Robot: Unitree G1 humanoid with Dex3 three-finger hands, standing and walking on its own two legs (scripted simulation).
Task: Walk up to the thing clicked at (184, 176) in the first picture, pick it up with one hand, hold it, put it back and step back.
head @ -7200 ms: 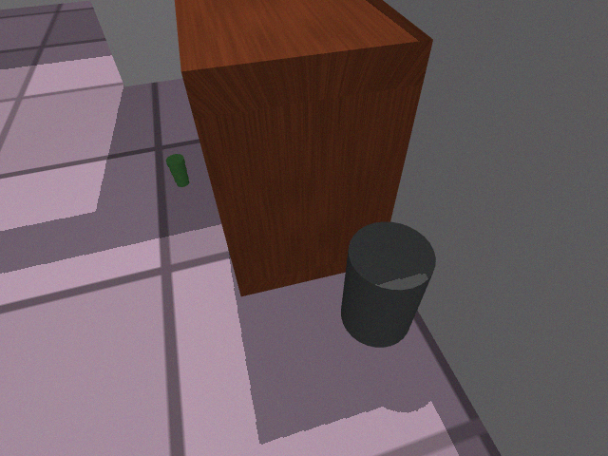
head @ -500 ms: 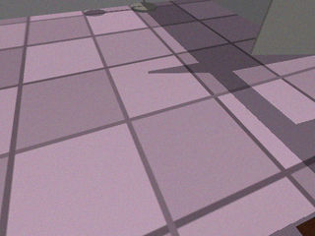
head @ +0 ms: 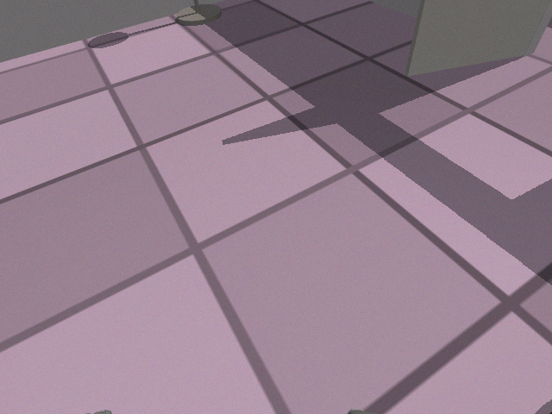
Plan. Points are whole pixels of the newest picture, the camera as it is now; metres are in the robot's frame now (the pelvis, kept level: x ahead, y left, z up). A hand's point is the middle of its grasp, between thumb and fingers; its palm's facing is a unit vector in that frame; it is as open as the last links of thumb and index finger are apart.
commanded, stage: walk up
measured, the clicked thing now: out of the picture +0.76 -1.32 -0.68
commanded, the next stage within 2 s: none
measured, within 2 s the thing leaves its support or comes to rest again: neither
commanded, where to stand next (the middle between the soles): +0.58 +0.01 m, yaw +1 degrees
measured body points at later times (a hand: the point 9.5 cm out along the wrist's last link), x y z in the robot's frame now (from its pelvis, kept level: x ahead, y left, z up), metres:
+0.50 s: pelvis +0.22 +0.02 +0.00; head +0.25 +0.05 +0.45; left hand +0.24 +0.34 -0.13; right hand +0.32 -0.30 -0.09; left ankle +0.30 +0.13 -0.72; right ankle +0.11 -0.11 -0.68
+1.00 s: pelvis +0.39 -0.03 +0.01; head +0.40 -0.06 +0.45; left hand +0.46 +0.30 -0.08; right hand +0.45 -0.34 -0.13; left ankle +0.33 +0.11 -0.66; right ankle +0.46 -0.13 -0.72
